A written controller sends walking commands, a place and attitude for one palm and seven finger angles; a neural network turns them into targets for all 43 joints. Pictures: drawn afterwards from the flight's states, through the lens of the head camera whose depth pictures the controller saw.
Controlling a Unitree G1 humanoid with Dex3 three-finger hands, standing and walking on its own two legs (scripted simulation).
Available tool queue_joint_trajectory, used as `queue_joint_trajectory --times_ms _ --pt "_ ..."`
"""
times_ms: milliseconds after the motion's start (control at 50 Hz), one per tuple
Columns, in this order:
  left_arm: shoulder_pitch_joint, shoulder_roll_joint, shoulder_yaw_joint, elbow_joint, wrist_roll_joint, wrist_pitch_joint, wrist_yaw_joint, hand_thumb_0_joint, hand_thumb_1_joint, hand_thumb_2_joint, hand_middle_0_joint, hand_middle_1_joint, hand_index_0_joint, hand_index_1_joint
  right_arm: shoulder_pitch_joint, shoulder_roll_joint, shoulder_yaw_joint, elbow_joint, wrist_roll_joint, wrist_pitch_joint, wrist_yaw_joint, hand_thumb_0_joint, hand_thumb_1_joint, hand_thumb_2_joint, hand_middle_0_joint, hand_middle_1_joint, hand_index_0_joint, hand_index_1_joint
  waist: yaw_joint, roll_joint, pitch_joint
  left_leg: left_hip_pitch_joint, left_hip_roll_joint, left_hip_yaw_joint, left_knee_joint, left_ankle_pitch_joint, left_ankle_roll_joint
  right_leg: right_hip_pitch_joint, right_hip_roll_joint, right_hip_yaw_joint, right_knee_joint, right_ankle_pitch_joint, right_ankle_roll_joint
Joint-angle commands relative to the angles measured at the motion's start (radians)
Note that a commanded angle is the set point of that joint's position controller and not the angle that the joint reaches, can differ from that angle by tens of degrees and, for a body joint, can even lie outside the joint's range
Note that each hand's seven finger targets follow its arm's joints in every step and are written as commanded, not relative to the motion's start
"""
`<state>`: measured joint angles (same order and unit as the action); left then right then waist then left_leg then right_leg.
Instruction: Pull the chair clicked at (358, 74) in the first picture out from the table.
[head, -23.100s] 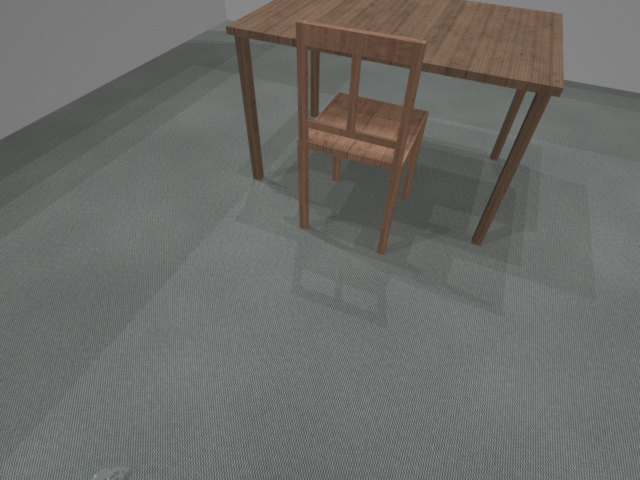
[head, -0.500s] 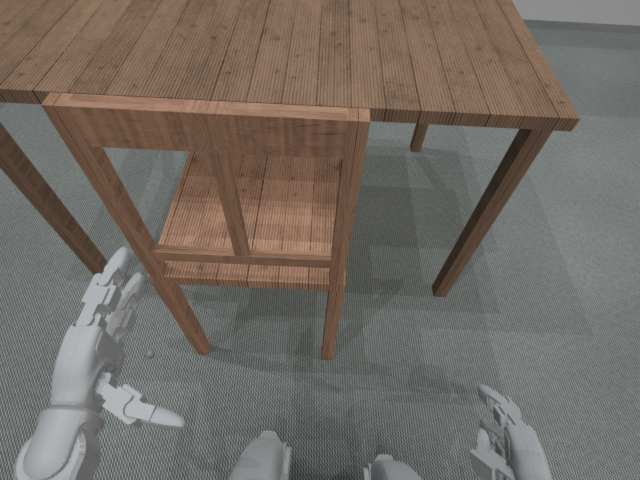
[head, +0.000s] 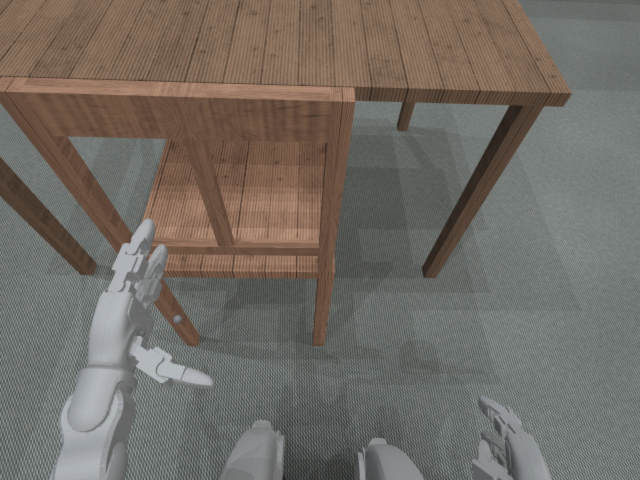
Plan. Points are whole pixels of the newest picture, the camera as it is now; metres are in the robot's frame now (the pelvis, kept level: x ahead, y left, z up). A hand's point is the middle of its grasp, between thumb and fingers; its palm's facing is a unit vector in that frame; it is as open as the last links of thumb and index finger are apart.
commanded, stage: aim the fingers beside a spindle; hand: left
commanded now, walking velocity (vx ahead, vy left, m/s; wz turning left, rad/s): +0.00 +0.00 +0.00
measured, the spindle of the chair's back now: (212, 197) +0.50 +0.18 +0.00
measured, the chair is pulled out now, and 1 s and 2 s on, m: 0.00 0.00 0.00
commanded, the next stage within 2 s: none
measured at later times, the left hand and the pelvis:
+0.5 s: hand (195, 295) +0.33 +0.17 +0.01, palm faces +0.03 -1.00 -0.02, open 16.9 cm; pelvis -0.01 +0.00 -0.02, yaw +0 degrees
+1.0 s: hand (206, 288) +0.35 +0.16 +0.00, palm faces +0.05 -1.00 -0.03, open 16.9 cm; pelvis -0.01 +0.00 -0.02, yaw -1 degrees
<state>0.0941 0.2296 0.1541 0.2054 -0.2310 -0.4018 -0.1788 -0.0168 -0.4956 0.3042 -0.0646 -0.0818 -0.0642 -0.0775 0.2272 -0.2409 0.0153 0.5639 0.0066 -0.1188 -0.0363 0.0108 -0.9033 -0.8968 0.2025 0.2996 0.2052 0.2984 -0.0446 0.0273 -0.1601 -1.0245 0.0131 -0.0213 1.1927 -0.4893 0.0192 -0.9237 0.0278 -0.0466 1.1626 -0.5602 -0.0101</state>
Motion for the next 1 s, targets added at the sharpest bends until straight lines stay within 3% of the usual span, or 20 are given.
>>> queue_joint_trajectory --times_ms 0,40,60,100,140,180,240,280,420,520,580,640,740,780,860,900,940,980 --pt "-0.099 0.159 0.118 -0.163 -0.004 -0.091 0.038 0.000 -0.500 0.300 -0.060 -0.080 -0.060 -0.080 -0.024 -0.143 -0.064 -0.132 -0.001 -0.028 0.001 0.000 -0.900 -0.900 0.200 0.300 0.200 0.300 0.021 0.017 -0.302 0.276 0.004 -0.021 -0.149 0.267 0.002 0.106 -0.007 0.004 -0.145 0.279 -0.013" --pt "-0.120 0.117 0.063 -0.157 0.000 -0.085 0.029 0.000 -0.500 0.300 -0.060 -0.080 -0.060 -0.080 -0.025 -0.144 -0.064 -0.137 0.001 -0.018 0.007 0.000 -0.900 -0.900 0.200 0.300 0.200 0.300 0.007 0.026 -0.295 0.275 0.003 -0.018 -0.147 0.256 0.002 0.096 -0.008 0.005 -0.148 0.276 -0.012" --pt "-0.123 0.131 0.073 -0.151 0.000 -0.084 0.024 0.000 -0.500 0.300 -0.060 -0.080 -0.060 -0.080 -0.022 -0.148 -0.065 -0.134 0.003 -0.015 0.008 0.000 -0.900 -0.900 0.200 0.300 0.200 0.300 0.012 0.046 -0.292 0.277 0.004 -0.020 -0.149 0.250 -0.001 0.089 -0.007 0.005 -0.148 0.266 -0.015" --pt "-0.126 0.113 0.045 -0.138 0.003 -0.077 0.012 0.000 -0.500 0.300 -0.060 -0.080 -0.060 -0.080 -0.016 -0.153 -0.067 -0.137 0.005 -0.009 0.007 0.000 -0.900 -0.900 0.200 0.300 0.200 0.300 -0.003 0.019 -0.294 0.271 0.006 -0.022 -0.140 0.253 0.004 0.083 -0.006 0.006 -0.148 0.275 -0.013" --pt "-0.216 0.084 -0.003 -0.156 0.002 -0.082 0.003 0.000 -0.500 0.300 -0.060 -0.080 -0.060 -0.080 -0.017 -0.152 -0.066 -0.133 0.006 -0.008 0.004 0.000 -0.900 -0.900 0.200 0.300 0.200 0.300 -0.026 0.025 -0.280 0.271 0.007 -0.028 -0.133 0.219 0.005 0.050 -0.008 0.005 -0.151 0.243 -0.010" --pt "-0.238 0.121 0.035 -0.159 0.001 -0.094 0.010 0.000 -0.500 0.300 -0.060 -0.080 -0.060 -0.080 -0.012 -0.156 -0.069 -0.126 0.004 -0.009 -0.002 0.000 -0.900 -0.900 0.200 0.300 0.200 0.300 -0.019 0.009 -0.296 0.264 0.008 -0.032 -0.126 0.218 0.006 0.054 -0.006 0.008 -0.145 0.234 -0.013" --pt "-0.302 0.108 0.022 -0.155 0.015 -0.117 0.032 0.000 -0.500 0.300 -0.060 -0.080 -0.060 -0.080 -0.018 -0.151 -0.068 -0.114 0.000 -0.008 -0.003 0.000 -0.900 -0.900 0.200 0.300 0.200 0.300 -0.022 0.034 -0.312 0.286 0.008 -0.038 -0.119 0.219 0.004 0.013 -0.009 0.003 -0.130 0.218 -0.014" --pt "-0.313 0.141 0.054 -0.136 0.024 -0.126 0.055 0.000 -0.500 0.300 -0.060 -0.080 -0.060 -0.080 -0.015 -0.153 -0.067 -0.108 -0.004 -0.003 -0.002 0.000 -0.900 -0.900 0.200 0.300 0.200 0.300 -0.014 0.037 -0.321 0.276 0.009 -0.039 -0.115 0.215 0.002 0.008 -0.006 0.003 -0.119 0.209 -0.016" --pt "-0.350 0.139 0.067 -0.011 0.041 -0.099 0.068 0.000 -0.500 0.300 -0.060 -0.080 -0.060 -0.080 -0.013 -0.153 -0.063 -0.114 -0.005 0.029 0.010 0.000 -0.900 -0.900 0.200 0.300 0.200 0.300 -0.001 0.021 -0.351 0.229 0.001 -0.023 -0.099 0.207 0.002 0.036 -0.006 0.015 -0.109 0.231 -0.017" --pt "-0.414 0.114 0.041 0.025 0.029 -0.094 0.047 0.000 -0.500 0.300 -0.060 -0.080 -0.060 -0.080 -0.006 -0.154 -0.063 -0.108 -0.002 0.042 0.009 0.000 -0.900 -0.900 0.200 0.300 0.200 0.300 -0.022 0.005 -0.349 0.210 0.002 -0.020 -0.081 0.209 0.005 0.028 -0.006 0.019 -0.107 0.246 -0.013" --pt "-0.470 0.117 0.036 -0.010 0.031 -0.120 0.055 0.000 -0.500 0.300 -0.060 -0.080 -0.060 -0.080 -0.001 -0.156 -0.066 -0.103 -0.004 0.039 0.008 0.000 -0.900 -0.900 0.200 0.300 0.200 0.300 -0.022 0.044 -0.368 0.240 0.007 -0.028 -0.076 0.229 0.002 -0.003 -0.005 0.013 -0.093 0.243 -0.018" --pt "-0.513 0.099 0.015 0.005 0.040 -0.136 0.067 0.000 -0.500 0.300 -0.060 -0.080 -0.060 -0.080 0.006 -0.156 -0.069 -0.089 -0.007 0.041 0.010 0.000 -0.900 -0.900 0.200 0.300 0.200 0.300 -0.032 0.039 -0.381 0.264 0.010 -0.037 -0.070 0.231 -0.001 -0.037 -0.005 0.009 -0.087 0.230 -0.017" --pt "-0.497 0.079 0.004 0.061 0.064 -0.134 0.096 0.000 -0.500 0.300 -0.060 -0.080 -0.060 -0.080 0.014 -0.157 -0.072 -0.084 -0.012 0.056 0.022 0.000 -0.900 -0.900 0.200 0.300 0.200 0.300 -0.023 0.041 -0.390 0.265 0.010 -0.041 -0.066 0.254 -0.007 -0.058 -0.007 -0.001 -0.067 0.240 -0.020" --pt "-0.452 0.115 0.045 0.089 0.069 -0.124 0.108 0.000 -0.500 0.300 -0.060 -0.080 -0.060 -0.080 0.015 -0.162 -0.072 -0.094 -0.012 0.067 0.026 0.000 -0.900 -0.900 0.200 0.300 0.200 0.300 -0.005 0.030 -0.392 0.245 0.007 -0.038 -0.071 0.250 -0.006 -0.036 -0.003 0.001 -0.067 0.242 -0.023" --pt "-0.438 0.125 0.061 0.039 0.071 -0.129 0.123 0.000 -0.500 0.300 -0.060 -0.080 -0.060 -0.080 0.009 -0.153 -0.071 -0.114 -0.011 0.086 0.032 0.000 -0.900 -0.900 0.200 0.300 0.200 0.300 0.008 0.033 -0.424 0.252 0.005 -0.025 -0.075 0.271 -0.007 0.006 -0.005 0.008 -0.066 0.277 -0.021" --pt "-0.449 0.141 0.079 0.014 0.064 -0.139 0.127 0.000 -0.500 0.300 -0.060 -0.080 -0.060 -0.080 0.010 -0.151 -0.071 -0.114 -0.010 0.088 0.031 0.000 -0.900 -0.900 0.200 0.300 0.200 0.300 0.004 0.016 -0.432 0.246 0.005 -0.024 -0.071 0.277 -0.003 0.025 -0.002 0.013 -0.067 0.291 -0.018" --pt "-0.462 0.115 0.048 -0.003 0.060 -0.150 0.123 0.000 -0.500 0.300 -0.060 -0.080 -0.060 -0.080 0.004 -0.148 -0.069 -0.115 -0.009 0.088 0.030 0.000 -0.900 -0.900 0.200 0.300 0.200 0.300 -0.011 0.010 -0.419 0.240 0.005 -0.020 -0.071 0.250 0.001 0.020 -0.002 0.017 -0.078 0.272 -0.015" --pt "-0.476 0.128 0.052 0.001 0.058 -0.157 0.116 0.000 -0.500 0.300 -0.060 -0.080 -0.060 -0.080 0.007 -0.151 -0.069 -0.106 -0.008 0.085 0.025 0.000 -0.900 -0.900 0.200 0.300 0.200 0.300 -0.020 0.014 -0.390 0.233 0.007 -0.025 -0.073 0.235 0.001 0.009 0.001 0.016 -0.081 0.257 -0.017"
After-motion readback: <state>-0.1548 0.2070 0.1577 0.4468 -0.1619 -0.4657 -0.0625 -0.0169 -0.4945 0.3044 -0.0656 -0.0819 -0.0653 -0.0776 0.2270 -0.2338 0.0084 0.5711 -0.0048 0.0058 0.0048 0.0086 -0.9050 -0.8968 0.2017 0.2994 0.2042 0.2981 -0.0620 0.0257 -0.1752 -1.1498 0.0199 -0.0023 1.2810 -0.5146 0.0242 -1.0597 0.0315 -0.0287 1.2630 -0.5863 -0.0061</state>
